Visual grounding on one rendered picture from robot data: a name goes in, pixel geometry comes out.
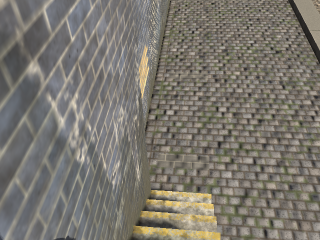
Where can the stairs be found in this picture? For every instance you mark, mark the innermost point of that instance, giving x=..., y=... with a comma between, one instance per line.
x=174, y=215

